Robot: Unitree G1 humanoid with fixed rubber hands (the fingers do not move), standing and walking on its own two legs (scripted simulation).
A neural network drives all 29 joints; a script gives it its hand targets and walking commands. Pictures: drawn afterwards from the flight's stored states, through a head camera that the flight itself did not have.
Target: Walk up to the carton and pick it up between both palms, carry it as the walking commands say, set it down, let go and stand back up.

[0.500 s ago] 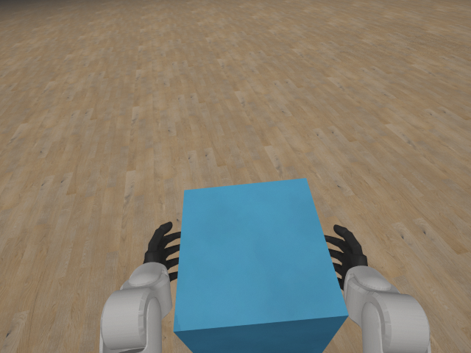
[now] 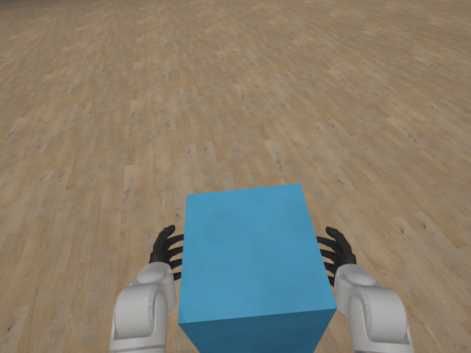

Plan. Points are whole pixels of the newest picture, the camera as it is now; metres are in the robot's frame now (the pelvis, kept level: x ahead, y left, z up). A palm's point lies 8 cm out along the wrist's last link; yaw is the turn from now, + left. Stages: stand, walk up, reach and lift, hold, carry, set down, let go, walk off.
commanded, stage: carry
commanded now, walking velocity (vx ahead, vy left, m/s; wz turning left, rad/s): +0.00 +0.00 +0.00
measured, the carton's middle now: (252, 276) +0.28 +0.00 -0.01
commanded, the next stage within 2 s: hold in 1.72 s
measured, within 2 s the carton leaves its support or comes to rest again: neither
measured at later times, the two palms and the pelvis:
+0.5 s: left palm (166, 269) +0.27 +0.15 +0.04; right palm (337, 270) +0.27 -0.14 +0.03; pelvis +0.00 +0.00 +0.00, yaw +0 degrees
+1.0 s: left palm (167, 271) +0.27 +0.15 +0.03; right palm (337, 272) +0.27 -0.14 +0.02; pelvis +0.00 +0.00 +0.00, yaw +0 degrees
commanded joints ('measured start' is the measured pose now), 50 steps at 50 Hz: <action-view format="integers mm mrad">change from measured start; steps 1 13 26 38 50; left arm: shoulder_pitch -506 -595 -551 -582 -571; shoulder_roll -685 -709 -705 -717 -680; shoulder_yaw -433 -486 -506 -505 -479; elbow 89 119 144 163 265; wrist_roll -130 -141 -115 -121 -83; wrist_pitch -114 -251 -306 -334 -348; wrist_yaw -169 -209 -239 -243 -263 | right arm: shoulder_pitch -666 -679 -717 -722 -682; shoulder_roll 642 697 709 709 700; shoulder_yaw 436 460 518 498 479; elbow -60 41 18 41 191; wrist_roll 128 120 146 142 102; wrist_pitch -157 -293 -358 -382 -392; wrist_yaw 148 190 231 233 245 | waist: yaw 0 -2 1 -5 -5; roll -69 -92 -89 -20 -41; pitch -236 -280 -334 -352 -317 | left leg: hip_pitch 104 115 148 188 115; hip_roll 100 88 110 114 86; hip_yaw -208 -190 -217 -207 -182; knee -153 -149 -88 -97 -104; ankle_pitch -20 63 244 216 70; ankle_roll -1 -10 11 16 13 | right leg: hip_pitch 182 213 270 241 258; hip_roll -95 -91 -78 -85 -103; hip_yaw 89 84 60 75 75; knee -189 -164 -127 -135 -160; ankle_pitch -39 71 177 163 130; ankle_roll -40 -34 -8 -12 -19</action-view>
